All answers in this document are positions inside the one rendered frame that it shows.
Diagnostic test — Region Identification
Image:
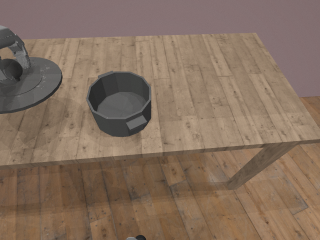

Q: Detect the table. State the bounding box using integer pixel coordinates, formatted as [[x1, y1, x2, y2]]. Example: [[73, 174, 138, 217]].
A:
[[0, 33, 320, 190]]

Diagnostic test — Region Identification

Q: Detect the left robot hand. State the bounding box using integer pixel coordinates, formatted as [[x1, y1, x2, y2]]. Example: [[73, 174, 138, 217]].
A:
[[0, 25, 31, 85]]

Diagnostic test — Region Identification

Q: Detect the knob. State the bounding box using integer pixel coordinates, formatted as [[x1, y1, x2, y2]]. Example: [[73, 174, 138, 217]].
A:
[[1, 58, 23, 79]]

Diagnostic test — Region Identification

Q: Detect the pot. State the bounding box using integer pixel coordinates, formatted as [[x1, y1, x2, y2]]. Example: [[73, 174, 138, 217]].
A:
[[86, 70, 152, 137]]

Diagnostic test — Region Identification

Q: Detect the lid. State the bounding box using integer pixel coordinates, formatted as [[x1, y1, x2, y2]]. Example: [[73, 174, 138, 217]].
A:
[[0, 57, 63, 114]]

